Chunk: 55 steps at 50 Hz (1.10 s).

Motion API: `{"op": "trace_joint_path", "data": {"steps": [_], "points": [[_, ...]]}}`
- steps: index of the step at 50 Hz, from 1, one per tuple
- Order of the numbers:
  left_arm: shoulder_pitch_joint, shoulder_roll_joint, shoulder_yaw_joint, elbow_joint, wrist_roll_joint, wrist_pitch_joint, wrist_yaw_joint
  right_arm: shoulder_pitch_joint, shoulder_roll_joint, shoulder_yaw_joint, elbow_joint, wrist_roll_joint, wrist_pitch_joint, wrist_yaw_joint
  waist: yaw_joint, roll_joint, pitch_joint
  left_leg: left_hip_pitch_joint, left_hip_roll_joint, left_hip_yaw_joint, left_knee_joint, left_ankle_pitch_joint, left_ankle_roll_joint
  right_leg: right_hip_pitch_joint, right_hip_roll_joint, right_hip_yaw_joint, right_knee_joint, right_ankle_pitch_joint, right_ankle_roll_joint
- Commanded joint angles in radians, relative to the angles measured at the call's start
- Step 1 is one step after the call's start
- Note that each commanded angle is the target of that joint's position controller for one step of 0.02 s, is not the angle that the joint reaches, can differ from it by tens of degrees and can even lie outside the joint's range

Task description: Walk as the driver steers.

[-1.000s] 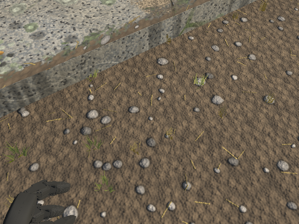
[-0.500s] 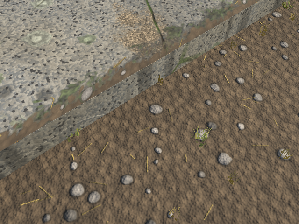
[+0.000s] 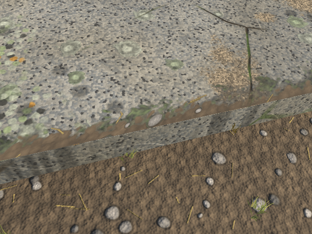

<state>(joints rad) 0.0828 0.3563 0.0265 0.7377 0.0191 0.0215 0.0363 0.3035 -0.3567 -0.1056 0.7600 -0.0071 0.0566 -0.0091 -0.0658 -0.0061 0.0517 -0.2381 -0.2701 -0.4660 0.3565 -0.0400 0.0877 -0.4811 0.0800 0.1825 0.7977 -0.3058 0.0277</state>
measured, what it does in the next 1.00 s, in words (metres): walks ahead: right foot, then left foot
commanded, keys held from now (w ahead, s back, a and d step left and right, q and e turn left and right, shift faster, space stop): q+shift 0.42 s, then e+shift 0.10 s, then w+e+shift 0.48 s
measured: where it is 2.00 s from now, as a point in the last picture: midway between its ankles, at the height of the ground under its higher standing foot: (163, 125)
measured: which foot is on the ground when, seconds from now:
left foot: down 0.00-0.12, up 0.14-0.62, down 0.64-1.00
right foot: up 0.00-0.12, down 0.14-0.64, up 0.66-1.00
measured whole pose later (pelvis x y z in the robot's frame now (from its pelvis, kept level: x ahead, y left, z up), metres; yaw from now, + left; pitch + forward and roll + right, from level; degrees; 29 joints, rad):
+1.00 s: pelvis +0.18 -0.02 -0.03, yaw +11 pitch +2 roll +1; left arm 0.16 0.32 0.07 0.73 0.02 0.03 -0.10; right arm 0.38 -0.29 -0.04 0.90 -0.04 -0.10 -0.01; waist -0.02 -0.01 0.00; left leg 0.24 -0.01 0.26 0.12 -0.39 -0.03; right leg -0.79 -0.09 -0.07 0.96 -0.08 -0.08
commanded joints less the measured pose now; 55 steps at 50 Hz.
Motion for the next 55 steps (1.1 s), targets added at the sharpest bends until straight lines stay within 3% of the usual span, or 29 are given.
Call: {"op": "trace_joint_path", "data": {"steps": [1,3,5,6,7,8,9,10,12,14,21,26,28,30,31,32,33,34,35,36,38,41,47,49,50,52,53,54,55], "points": [[-0.046,0.098,0.019,-0.073,-0.011,-0.028,0.004,0.028,-0.177,-0.043,-0.043,-0.009,-0.005,0.001,0.002,0.137,-0.082,0.148,0.272,-0.297,-0.027,-0.025,0.029,-0.014,0.027,0.007,-0.089,-0.028,-0.015],[-0.022,0.107,0.021,-0.068,-0.018,-0.033,0.01,-0.012,-0.184,-0.042,-0.053,-0.012,-0.005,0.007,0.021,0.139,-0.079,0.08,0.25,-0.321,-0.028,-0.041,0.013,0.114,0.04,0.004,-0.198,-0.017,-0.015],[0.014,0.122,0.025,-0.062,-0.022,-0.039,0.024,-0.054,-0.174,-0.036,-0.059,-0.011,-0.009,0.013,0.052,0.133,-0.067,-0.034,0.198,-0.325,-0.022,-0.205,-0.041,0.298,0.025,0.01,-0.391,0.047,-0.017],[0.002,0.136,0.028,-0.065,-0.023,-0.041,0.035,-0.026,-0.15,-0.03,-0.047,-0.005,-0.017,0.014,0.045,0.057,-0.078,-0.104,0.132,-0.26,0.03,-0.444,-0.086,0.413,-0.034,0.032,-0.512,0.114,-0.025],[0.006,0.182,0.038,-0.09,-0.021,-0.036,0.044,0.046,-0.108,-0.019,-0.039,0.005,-0.026,0.009,0.024,-0.045,-0.154,-0.149,0.069,-0.112,0.193,-0.578,-0.126,0.514,-0.222,0.183,-0.564,-0.024,-0.072],[-0.035,0.241,0.04,-0.128,-0.013,-0.027,0.042,0.072,-0.091,-0.02,-0.052,0.015,-0.028,0.004,0.02,-0.162,-0.187,-0.244,-0.019,0.14,0.485,-0.604,-0.147,0.51,-0.445,0.39,-0.609,-0.078,-0.168],[-0.038,0.212,0.04,-0.107,0.006,-0.019,0.034,-0.01,-0.194,-0.034,-0.062,-0.018,-0.029,0.007,0.048,-0.113,-0.118,-0.299,0.057,0.23,0.616,-0.504,-0.158,0.386,-0.446,0.382,-0.615,0.045,-0.24],[-0.036,0.154,0.03,-0.097,-0.002,-0.014,0.028,-0.025,-0.197,-0.036,-0.063,-0.028,-0.022,0.015,0.036,-0.09,-0.087,-0.282,0.115,0.252,0.7,-0.44,-0.151,0.347,-0.394,0.255,-0.572,0.163,-0.234],[-0.047,0.111,0.015,-0.111,-0.004,-0.005,0.02,0.025,-0.158,-0.027,-0.036,-0.021,0.003,0.035,0.025,-0.092,-0.062,-0.28,0.132,0.307,0.847,-0.366,-0.145,0.307,-0.29,0.06,-0.529,0.291,-0.2],[-0.015,0.093,0.009,-0.116,0.002,-0.002,0.018,0.016,-0.149,-0.018,-0.037,-0.005,0.017,0.051,0.039,-0.106,-0.048,-0.311,0.166,0.356,0.893,-0.344,-0.15,0.329,-0.27,-0.022,-0.51,0.39,-0.204],[0.126,0.107,0.038,-0.078,0.007,-0.012,0.005,-0.117,-0.09,0.01,-0.085,0.0,0.029,0.072,0.098,-0.155,-0.053,-0.365,0.267,0.443,0.709,-0.344,-0.169,0.484,-0.334,-0.118,-0.484,0.507,-0.216],[0.148,0.094,0.04,-0.042,0.005,-0.032,-0.024,-0.124,-0.018,0.043,-0.075,0.005,0.03,0.044,0.085,-0.159,-0.105,-0.133,0.215,0.433,0.468,-0.42,-0.111,0.396,-0.339,-0.11,-0.432,0.626,-0.245],[0.193,0.095,0.04,-0.013,0.012,-0.03,-0.047,-0.11,-0.01,0.06,-0.05,-0.01,0.024,0.035,0.103,-0.195,-0.131,-0.013,0.202,0.485,0.314,-0.451,-0.075,0.347,-0.316,-0.057,-0.52,0.117,-0.244],[0.192,0.097,0.047,0.012,0.001,-0.007,-0.061,-0.078,-0.016,0.064,-0.024,-0.025,0.005,0.034,0.048,-0.162,-0.028,0.175,0.201,0.531,0.058,-0.342,-0.027,0.16,-0.272,-0.011,-0.54,-0.234,-0.223],[0.177,0.08,0.047,0.012,-0.006,-0.004,-0.061,0.016,-0.03,0.062,0.017,-0.024,-0.011,0.025,-0.01,-0.085,0.001,0.37,0.218,0.515,-0.065,-0.269,-0.001,-0.011,-0.231,-0.027,-0.479,-0.302,-0.187],[0.151,-0.004,0.029,-0.019,-0.011,-0.016,-0.063,0.142,-0.098,0.048,0.047,-0.038,-0.031,0.012,-0.072,0.132,-0.044,0.597,0.45,0.239,-0.183,-0.502,0.029,-0.236,-0.128,-0.107,-0.217,-0.361,-0.129],[0.106,-0.052,0.018,-0.064,-0.019,-0.03,-0.059,0.13,-0.214,0.02,0.032,-0.037,-0.041,-0.004,-0.083,0.283,-0.008,0.549,0.688,-0.034,-0.256,-0.751,0.084,-0.425,-0.023,-0.198,0.052,-0.287,-0.104],[0.036,0.046,0.04,-0.081,-0.016,-0.032,-0.053,0.069,-0.186,0.02,0.028,-0.048,-0.055,-0.021,-0.079,0.184,0.077,0.37,0.702,-0.03,-0.287,-0.771,0.119,-0.427,-0.09,-0.078,0.147,-0.159,-0.111],[0.073,0.076,0.06,-0.054,-0.029,-0.034,-0.065,-0.04,-0.107,0.044,0.013,-0.038,-0.074,-0.025,-0.001,0.158,0.109,0.334,0.622,0.083,-0.288,-0.664,0.073,-0.398,-0.107,-0.05,0.188,-0.05,-0.103],[0.135,0.084,0.068,-0.017,-0.026,-0.033,-0.074,-0.107,-0.064,0.055,-0.004,-0.028,-0.088,-0.023,0.046,0.16,0.082,0.33,0.574,0.192,-0.288,-0.542,0.031,-0.368,-0.112,-0.067,0.213,0.013,-0.082],[0.18,0.069,0.073,0.017,0.0,-0.017,-0.089,-0.111,-0.03,0.065,-0.01,-0.022,-0.112,-0.026,0.061,0.153,0.038,0.312,0.527,0.34,-0.283,-0.405,0.012,-0.341,-0.126,-0.129,0.321,0.078,-0.052],[0.119,0.016,0.065,-0.014,0.0,-0.008,-0.109,-0.045,-0.042,0.056,0.018,-0.023,-0.134,-0.012,0.047,0.112,0.074,0.27,0.525,0.447,-0.296,-0.336,0.013,-0.41,-0.15,-0.154,0.388,0.148,-0.04],[-0.039,-0.007,0.049,-0.088,0.007,-0.007,-0.138,0.022,-0.044,0.047,0.069,-0.033,-0.168,-0.006,0.032,0.081,0.149,0.284,0.52,0.614,-0.34,-0.204,0.007,-0.454,-0.182,-0.227,0.224,0.243,-0.085],[-0.11,-0.022,0.034,-0.117,0.005,-0.013,-0.148,0.046,-0.039,0.049,0.092,-0.036,-0.17,-0.006,0.017,0.064,0.167,0.304,0.512,0.681,-0.336,-0.056,0.001,-0.404,-0.181,-0.284,0.108,0.237,-0.125],[-0.121,-0.033,0.025,-0.129,0.003,-0.015,-0.148,0.042,-0.048,0.048,0.098,-0.036,-0.17,-0.005,0.026,0.062,0.159,0.307,0.506,0.721,-0.305,0.143,-0.007,-0.336,-0.16,-0.325,0.044,0.217,-0.152],[-0.082,-0.022,0.024,-0.129,-0.004,-0.015,-0.135,0.059,-0.087,0.041,0.102,-0.034,-0.163,-0.011,0.068,0.091,0.067,0.362,0.522,0.76,-0.138,0.829,-0.019,-0.154,-0.072,-0.406,-0.014,0.147,-0.205],[0.011,0.004,0.033,-0.108,-0.007,-0.015,-0.126,0.056,-0.119,0.032,0.098,-0.039,-0.146,-0.016,0.125,0.118,-0.009,0.403,0.539,0.762,0.017,1.07,-0.019,-0.062,-0.026,-0.419,-0.009,0.069,-0.226],[0.169,0.039,0.049,-0.071,-0.012,-0.017,-0.117,0.036,-0.155,0.019,0.085,-0.046,-0.126,-0.019,0.206,0.144,-0.106,0.386,0.563,0.753,0.234,1.179,-0.006,0.099,0.014,-0.413,0.0,-0.037,-0.25],[0.357,0.092,0.075,-0.014,-0.006,-0.028,-0.103,0.018,-0.174,0.013,0.068,-0.038,-0.119,-0.014,0.287,0.124,-0.202,0.255,0.562,0.728,0.512,1.077,0.0,0.362,0.049,-0.365,-0.061,-0.066,-0.279]]}}
Next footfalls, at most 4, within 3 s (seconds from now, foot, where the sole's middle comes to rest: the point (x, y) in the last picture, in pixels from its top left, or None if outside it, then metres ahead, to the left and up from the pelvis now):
0.14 right None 0.11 -0.13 -0.78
0.64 left None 0.00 0.05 -0.78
1.10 right None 0.45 -0.07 -0.78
1.54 left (138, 176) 0.73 0.03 -0.78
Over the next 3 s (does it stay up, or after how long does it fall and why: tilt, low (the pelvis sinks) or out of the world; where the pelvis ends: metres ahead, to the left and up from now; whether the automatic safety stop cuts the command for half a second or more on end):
stays up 1.32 0.28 0.12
